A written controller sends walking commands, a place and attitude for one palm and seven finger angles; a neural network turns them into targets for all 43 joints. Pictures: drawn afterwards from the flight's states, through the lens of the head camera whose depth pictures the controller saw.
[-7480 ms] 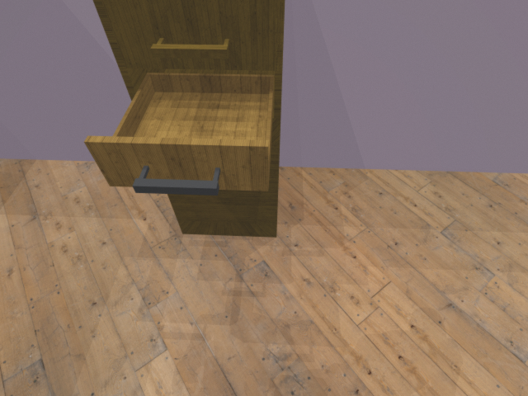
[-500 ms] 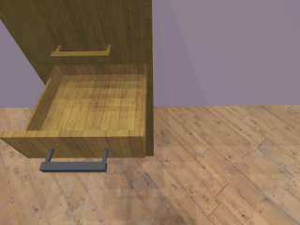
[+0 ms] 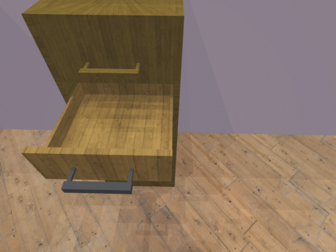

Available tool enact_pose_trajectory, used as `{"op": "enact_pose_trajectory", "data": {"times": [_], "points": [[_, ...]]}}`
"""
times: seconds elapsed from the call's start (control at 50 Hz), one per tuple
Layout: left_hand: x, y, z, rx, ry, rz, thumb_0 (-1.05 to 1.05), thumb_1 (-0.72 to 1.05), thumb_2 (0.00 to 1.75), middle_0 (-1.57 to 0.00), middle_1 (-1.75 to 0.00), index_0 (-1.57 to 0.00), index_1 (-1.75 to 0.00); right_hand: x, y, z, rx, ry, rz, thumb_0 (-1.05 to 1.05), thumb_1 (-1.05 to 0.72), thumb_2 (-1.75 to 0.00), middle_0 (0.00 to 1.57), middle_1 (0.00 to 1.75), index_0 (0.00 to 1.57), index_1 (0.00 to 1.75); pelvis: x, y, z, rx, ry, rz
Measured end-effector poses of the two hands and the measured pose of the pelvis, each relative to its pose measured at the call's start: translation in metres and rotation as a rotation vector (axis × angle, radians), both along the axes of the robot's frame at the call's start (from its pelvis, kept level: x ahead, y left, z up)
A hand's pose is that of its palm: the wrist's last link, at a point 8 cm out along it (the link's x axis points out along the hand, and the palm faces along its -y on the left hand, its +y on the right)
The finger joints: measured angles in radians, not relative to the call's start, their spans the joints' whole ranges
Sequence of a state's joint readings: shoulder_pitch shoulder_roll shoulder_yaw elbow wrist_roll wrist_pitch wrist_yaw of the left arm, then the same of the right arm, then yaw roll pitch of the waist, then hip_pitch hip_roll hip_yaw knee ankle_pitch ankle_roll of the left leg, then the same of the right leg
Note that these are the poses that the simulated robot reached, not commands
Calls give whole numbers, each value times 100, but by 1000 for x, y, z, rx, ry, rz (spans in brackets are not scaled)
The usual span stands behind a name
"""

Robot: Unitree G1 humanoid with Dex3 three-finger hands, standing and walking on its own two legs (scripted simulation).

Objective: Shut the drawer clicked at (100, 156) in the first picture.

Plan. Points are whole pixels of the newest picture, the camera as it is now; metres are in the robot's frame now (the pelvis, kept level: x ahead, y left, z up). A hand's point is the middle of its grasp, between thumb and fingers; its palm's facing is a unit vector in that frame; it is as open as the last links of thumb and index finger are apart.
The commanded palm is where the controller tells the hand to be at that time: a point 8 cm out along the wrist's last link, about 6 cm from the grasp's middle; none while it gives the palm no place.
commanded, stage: come to a stop and stand still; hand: left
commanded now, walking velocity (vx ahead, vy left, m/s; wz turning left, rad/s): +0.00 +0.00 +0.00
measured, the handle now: (100, 179) +0.30 +0.21 -0.03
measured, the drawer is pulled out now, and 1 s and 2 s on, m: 0.29 0.29 0.26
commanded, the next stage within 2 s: look again from close up in 0.38 s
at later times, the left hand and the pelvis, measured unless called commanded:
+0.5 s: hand out of the picture -0.01 +0.13 -0.17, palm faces +0.05 -0.98 -0.18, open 7.4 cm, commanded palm none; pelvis +0.01 -0.02 +0.00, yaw +0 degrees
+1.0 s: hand out of the picture +0.01 +0.19 -0.18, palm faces +0.03 -0.98 -0.20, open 7.4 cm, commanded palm none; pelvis +0.00 +0.02 +0.00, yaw +0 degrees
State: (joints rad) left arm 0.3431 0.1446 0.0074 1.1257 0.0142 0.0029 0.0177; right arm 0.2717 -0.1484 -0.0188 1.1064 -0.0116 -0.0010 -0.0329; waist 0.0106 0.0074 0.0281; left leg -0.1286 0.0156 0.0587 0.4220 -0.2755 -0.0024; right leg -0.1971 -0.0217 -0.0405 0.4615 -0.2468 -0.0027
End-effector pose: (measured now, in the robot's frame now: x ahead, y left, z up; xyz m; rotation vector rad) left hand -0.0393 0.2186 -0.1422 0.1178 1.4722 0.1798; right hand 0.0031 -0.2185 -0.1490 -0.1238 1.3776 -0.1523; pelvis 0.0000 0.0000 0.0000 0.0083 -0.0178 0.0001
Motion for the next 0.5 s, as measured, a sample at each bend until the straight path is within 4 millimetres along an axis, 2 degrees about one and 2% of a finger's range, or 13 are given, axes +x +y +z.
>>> {"op": "enact_pose_trajectory", "data": {"times": [0.12, 0.28, 0.5], "points": [[-9, -22, 1, -28, 44, 7, 1, 90, 90, -20, -30, -19, -29, -10, -1, 0, 17, 41, -12, 0, -93, -90, 20, 30, 20, 30, 4, -8, 2, -1, 2, 0], [12, -42, -3, -50, -15, 6, 1, 90, 90, -20, -30, -20, -30, -19, -2, 0, 30, 76, -14, 0, -92, -90, 19, 30, 19, 30, 7, -17, 2, -2, 2, 5], [22, -35, -1, -8, -43, -6, 2, 91, 90, -20, -30, -20, -30, -25, -5, -2, 39, 83, -21, 0, -91, -90, 19, 30, 19, 30, 7, -23, 1, -7, 5, 6]]}}
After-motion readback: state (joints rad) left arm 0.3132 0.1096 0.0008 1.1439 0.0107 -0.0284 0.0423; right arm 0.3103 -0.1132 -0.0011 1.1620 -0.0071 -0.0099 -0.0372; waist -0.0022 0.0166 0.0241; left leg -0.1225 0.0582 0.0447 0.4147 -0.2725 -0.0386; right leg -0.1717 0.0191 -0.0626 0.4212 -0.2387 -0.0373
